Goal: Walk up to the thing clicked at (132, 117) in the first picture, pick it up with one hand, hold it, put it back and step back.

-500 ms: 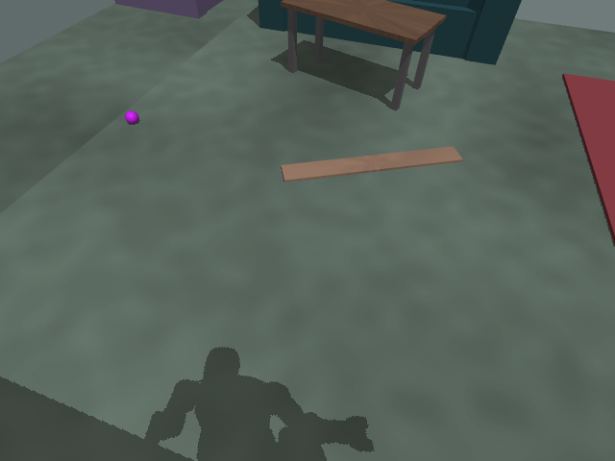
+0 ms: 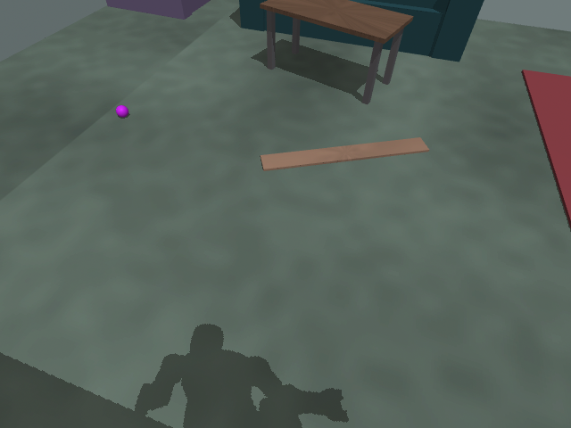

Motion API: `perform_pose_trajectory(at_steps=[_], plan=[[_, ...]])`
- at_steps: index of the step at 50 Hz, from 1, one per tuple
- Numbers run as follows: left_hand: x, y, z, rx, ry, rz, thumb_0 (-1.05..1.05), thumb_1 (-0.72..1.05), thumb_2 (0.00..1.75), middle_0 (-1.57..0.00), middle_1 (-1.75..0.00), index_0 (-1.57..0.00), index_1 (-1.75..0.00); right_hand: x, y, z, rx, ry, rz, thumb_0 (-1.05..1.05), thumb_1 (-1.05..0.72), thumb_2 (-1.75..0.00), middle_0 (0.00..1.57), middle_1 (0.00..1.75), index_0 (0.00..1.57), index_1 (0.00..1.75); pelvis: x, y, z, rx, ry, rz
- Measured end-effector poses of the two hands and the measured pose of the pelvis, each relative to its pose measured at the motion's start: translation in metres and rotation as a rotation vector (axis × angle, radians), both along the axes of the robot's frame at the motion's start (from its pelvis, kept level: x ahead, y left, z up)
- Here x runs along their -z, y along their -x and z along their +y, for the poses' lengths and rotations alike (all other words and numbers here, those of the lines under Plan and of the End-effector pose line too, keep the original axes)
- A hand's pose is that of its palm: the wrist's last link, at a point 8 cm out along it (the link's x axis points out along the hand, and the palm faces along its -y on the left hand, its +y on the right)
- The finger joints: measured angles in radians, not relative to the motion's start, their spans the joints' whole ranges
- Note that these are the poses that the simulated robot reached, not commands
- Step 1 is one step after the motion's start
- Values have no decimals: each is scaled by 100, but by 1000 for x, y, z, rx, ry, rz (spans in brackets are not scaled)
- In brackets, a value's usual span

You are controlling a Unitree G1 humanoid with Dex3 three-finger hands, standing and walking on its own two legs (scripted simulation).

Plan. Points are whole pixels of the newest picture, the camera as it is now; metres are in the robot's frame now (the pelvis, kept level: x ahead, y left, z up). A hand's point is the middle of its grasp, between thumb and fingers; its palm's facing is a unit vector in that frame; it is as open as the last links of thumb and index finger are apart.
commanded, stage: stand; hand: left
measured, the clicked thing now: (122, 111) +1.91 +1.02 -0.75
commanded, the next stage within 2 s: walk up in 0.62 s
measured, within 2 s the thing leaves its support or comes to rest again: neither
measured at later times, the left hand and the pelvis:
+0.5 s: hand out of the picture +0.08 +0.25 -0.16, palm faces -0.03 -0.94 -0.35, open 7.4 cm; pelvis +0.00 +0.00 +0.00, yaw +0 degrees
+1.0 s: hand out of the picture +0.09 +0.42 -0.17, palm faces +0.16 -0.88 -0.44, open 7.4 cm; pelvis +0.10 +0.09 -0.03, yaw +11 degrees
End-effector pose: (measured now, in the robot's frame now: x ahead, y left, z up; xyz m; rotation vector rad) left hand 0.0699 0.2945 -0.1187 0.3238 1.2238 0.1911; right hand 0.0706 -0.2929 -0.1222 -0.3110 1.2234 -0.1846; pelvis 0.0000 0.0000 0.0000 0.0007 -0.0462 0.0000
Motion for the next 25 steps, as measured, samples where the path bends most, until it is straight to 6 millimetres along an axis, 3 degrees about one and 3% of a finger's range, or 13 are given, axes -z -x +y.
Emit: perform_pose_trajectory(at_steps=[25], plan=[[-1, -1, -3, -2, -4, 9, 1, 90, 90, -20, -30, -20, -29, 0, 0, -4, 4, 0, 9, 1, -91, -90, 20, 30, 20, 30, 0, -4, -4, 1, 0, 1]])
